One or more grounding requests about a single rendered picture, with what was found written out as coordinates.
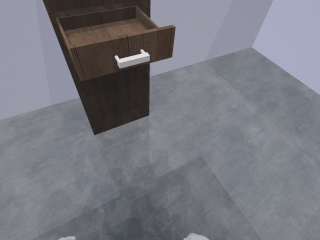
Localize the handle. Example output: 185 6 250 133
114 49 150 69

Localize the cabinet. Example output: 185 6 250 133
43 0 151 135

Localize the drawer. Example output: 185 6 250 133
56 5 176 81

